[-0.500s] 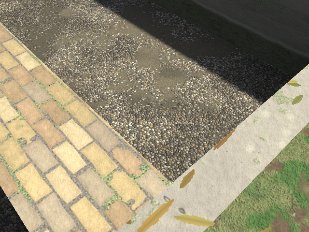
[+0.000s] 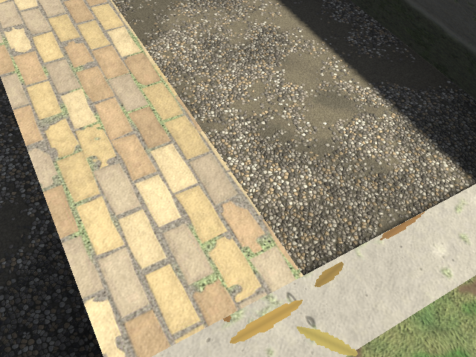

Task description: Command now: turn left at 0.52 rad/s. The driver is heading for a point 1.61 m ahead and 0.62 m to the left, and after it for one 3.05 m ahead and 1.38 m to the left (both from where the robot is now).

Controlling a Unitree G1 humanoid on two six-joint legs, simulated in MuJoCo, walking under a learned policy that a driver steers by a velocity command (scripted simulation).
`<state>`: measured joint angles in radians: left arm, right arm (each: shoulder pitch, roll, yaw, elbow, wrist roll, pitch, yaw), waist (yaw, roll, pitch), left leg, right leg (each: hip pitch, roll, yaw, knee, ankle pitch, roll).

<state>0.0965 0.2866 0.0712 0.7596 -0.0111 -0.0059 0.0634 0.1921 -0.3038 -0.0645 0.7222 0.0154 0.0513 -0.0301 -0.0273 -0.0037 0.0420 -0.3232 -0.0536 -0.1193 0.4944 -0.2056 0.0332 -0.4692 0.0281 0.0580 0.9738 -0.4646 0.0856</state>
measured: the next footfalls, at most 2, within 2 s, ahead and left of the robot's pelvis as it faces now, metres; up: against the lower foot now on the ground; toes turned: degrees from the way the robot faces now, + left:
right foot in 0.16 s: +0.05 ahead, -0.14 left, +0.00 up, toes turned +11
left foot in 0.52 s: +0.00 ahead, +0.05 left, +0.00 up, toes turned +24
